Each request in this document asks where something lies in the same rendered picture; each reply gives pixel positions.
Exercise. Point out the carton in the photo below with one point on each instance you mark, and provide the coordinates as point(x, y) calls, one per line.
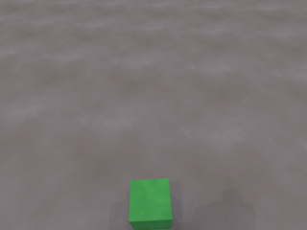
point(150, 204)

